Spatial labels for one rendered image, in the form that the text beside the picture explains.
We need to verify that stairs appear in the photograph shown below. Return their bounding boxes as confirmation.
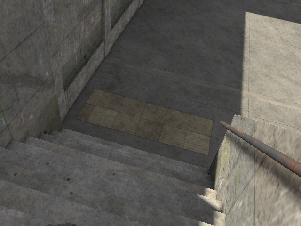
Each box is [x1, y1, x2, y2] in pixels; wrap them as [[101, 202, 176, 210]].
[[0, 128, 226, 226]]

